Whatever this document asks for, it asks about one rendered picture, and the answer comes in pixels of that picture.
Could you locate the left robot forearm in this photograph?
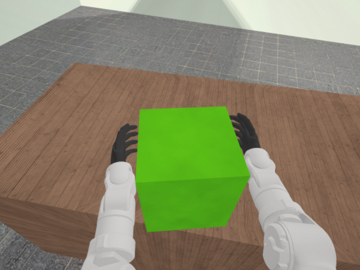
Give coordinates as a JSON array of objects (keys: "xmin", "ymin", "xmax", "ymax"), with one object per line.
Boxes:
[{"xmin": 81, "ymin": 161, "xmax": 136, "ymax": 270}]

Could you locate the robot right upper arm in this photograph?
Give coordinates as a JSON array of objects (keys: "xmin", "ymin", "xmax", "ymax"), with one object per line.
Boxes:
[{"xmin": 263, "ymin": 221, "xmax": 336, "ymax": 270}]

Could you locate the carton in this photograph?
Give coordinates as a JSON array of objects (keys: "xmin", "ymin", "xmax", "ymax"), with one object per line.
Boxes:
[{"xmin": 136, "ymin": 106, "xmax": 250, "ymax": 232}]

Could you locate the right robot forearm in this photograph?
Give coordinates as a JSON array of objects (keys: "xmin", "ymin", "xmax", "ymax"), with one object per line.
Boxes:
[{"xmin": 244, "ymin": 148, "xmax": 336, "ymax": 258}]

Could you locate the pedestal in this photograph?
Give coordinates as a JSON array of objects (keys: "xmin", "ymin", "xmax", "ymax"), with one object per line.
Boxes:
[{"xmin": 0, "ymin": 62, "xmax": 360, "ymax": 270}]

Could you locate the robot left hand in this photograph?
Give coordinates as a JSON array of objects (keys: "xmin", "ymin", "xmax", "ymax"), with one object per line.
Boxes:
[{"xmin": 111, "ymin": 123, "xmax": 138, "ymax": 164}]

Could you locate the robot right hand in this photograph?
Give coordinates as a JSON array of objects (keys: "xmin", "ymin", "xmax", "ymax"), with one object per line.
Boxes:
[{"xmin": 229, "ymin": 113, "xmax": 261, "ymax": 155}]

